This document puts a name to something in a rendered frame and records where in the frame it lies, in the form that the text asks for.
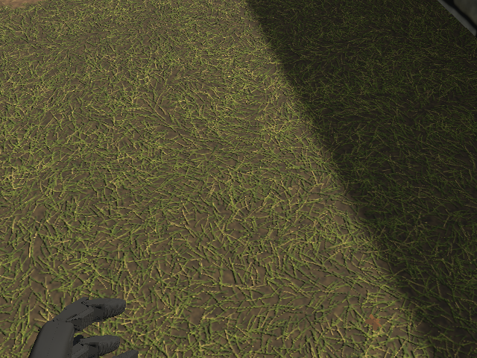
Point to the robot left hand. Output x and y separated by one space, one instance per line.
56 337

